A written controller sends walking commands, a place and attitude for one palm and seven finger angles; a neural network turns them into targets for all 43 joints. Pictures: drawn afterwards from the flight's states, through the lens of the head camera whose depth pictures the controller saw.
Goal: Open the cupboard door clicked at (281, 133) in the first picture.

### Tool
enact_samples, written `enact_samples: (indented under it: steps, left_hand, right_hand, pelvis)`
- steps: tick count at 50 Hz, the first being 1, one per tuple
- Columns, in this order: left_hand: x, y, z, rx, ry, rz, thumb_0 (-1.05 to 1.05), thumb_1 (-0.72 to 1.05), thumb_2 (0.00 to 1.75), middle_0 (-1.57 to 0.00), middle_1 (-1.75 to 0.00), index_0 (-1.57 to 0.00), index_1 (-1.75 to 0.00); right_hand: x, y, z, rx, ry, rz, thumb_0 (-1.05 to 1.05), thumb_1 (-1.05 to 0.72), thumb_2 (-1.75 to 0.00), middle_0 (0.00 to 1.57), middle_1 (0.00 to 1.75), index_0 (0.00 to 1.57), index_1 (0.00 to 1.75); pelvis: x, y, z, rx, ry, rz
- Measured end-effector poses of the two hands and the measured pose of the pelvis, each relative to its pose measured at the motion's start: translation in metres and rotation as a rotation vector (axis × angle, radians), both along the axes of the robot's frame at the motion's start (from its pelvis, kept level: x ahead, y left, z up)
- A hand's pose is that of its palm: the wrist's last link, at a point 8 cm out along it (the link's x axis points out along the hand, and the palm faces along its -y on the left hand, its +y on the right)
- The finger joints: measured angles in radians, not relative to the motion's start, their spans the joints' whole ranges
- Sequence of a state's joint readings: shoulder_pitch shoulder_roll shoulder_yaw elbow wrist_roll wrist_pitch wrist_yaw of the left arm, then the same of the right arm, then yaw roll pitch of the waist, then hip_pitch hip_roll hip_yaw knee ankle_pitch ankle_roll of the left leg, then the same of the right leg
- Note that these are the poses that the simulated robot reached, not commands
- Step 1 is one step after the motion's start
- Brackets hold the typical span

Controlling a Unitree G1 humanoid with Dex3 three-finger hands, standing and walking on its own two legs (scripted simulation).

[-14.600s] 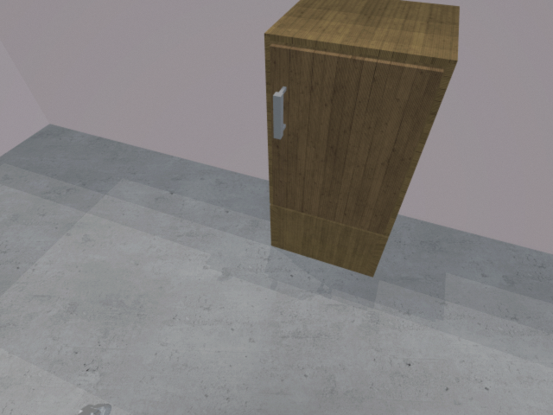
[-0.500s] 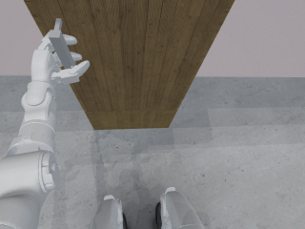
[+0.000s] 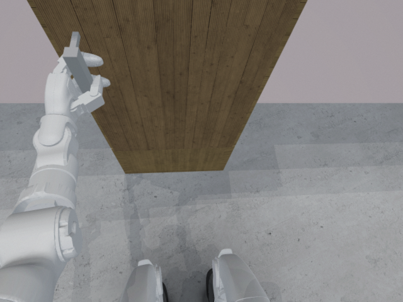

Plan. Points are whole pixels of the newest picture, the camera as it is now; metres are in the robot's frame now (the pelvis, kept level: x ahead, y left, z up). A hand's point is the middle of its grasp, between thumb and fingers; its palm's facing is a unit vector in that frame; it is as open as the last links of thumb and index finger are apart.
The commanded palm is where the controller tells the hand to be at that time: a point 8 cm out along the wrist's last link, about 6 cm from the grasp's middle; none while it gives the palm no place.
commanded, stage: pull the door open along its arc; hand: left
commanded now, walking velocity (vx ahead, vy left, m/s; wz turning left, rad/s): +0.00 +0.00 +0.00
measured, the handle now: (86, 71) +0.55 +0.18 +0.06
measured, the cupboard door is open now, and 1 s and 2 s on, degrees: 1 42 41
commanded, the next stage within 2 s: open thumb and fingers to let go in 0.90 s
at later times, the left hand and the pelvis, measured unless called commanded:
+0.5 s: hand (122, 159) +0.37 +0.11 +0.05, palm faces +0.30 -0.95 +0.03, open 5.8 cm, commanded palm +0.32 +0.16 +0.05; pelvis +0.01 -0.01 +0.02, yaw +1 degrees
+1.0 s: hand (174, 218) +0.26 +0.03 +0.06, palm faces +0.29 -0.96 -0.02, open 6.0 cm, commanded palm +0.22 +0.08 +0.05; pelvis +0.01 -0.04 +0.02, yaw +4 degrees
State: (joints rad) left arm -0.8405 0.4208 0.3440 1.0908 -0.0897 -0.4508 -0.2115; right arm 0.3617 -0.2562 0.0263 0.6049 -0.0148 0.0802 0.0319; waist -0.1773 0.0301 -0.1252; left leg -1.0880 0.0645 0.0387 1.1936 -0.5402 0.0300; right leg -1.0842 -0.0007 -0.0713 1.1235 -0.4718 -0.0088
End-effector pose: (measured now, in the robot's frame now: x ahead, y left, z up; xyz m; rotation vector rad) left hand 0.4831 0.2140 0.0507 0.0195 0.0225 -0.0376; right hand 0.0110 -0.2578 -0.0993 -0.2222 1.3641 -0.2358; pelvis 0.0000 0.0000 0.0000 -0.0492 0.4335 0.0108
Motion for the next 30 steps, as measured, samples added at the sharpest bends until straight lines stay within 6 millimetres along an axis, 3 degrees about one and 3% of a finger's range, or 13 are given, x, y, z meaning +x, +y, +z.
enact_samples:
  steps: [6,12,17,23,30]
  left_hand:
    - [-0.023,-0.002,0.0,-0.003,-0.004,-0.007,0.01,0.74,0.79,-0.37,-1.35,-0.35,-1.35]
    - [-0.066,-0.01,0.0,-0.006,-0.01,-0.035,0.01,0.72,0.74,-0.37,-1.35,-0.36,-1.35]
    - [-0.101,-0.026,-0.002,-0.085,-0.028,0.151,0.02,0.69,0.74,-0.38,-1.35,-0.37,-1.35]
    - [-0.141,-0.051,-0.001,-0.054,-0.045,0.303,0.02,0.71,0.76,-0.37,-1.35,-0.38,-1.35]
    - [-0.174,-0.077,0.0,-0.034,-0.042,0.416,0.02,0.72,0.78,-0.35,-1.35,-0.38,-1.35]
  right_hand:
    - [0.013,0.002,0.004,0.027,-0.036,-0.011,0.0,-0.9,-0.9,0.2,0.3,0.21,0.3]
    - [0.045,0.005,0.013,0.052,-0.126,0.011,0.0,-0.9,-0.9,0.2,0.3,0.2,0.3]
    - [0.085,0.007,0.016,0.06,-0.228,0.088,0.0,-0.9,-0.9,0.2,0.3,0.2,0.3]
    - [0.131,0.016,0.018,0.097,-0.345,0.182,0.0,-0.91,-0.9,0.2,0.3,0.2,0.3]
    - [0.162,0.027,0.019,0.13,-0.422,0.259,0.0,-0.91,-0.9,0.2,0.3,0.2,0.3]
  pelvis:
    - [0.006,0.0,0.008,0.008,-0.02,-0.009]
    - [0.013,-0.001,0.017,0.017,-0.051,-0.01]
    - [0.015,-0.002,0.02,0.023,-0.07,-0.007]
    - [0.014,-0.008,0.018,0.034,-0.095,0.002]
    - [0.009,-0.018,0.017,0.043,-0.125,0.027]
